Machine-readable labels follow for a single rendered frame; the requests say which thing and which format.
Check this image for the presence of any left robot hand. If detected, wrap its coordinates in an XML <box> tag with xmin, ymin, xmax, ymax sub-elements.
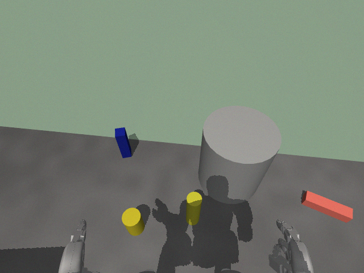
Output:
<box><xmin>58</xmin><ymin>220</ymin><xmax>100</xmax><ymax>273</ymax></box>

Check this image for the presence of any right robot hand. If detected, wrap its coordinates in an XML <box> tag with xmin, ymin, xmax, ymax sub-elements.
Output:
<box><xmin>268</xmin><ymin>219</ymin><xmax>314</xmax><ymax>273</ymax></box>

